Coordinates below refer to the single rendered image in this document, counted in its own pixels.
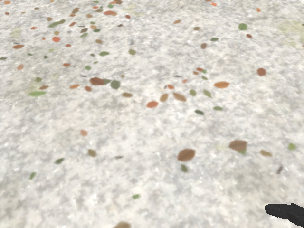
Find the right robot hand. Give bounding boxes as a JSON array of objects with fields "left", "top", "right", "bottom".
[{"left": 265, "top": 203, "right": 304, "bottom": 228}]

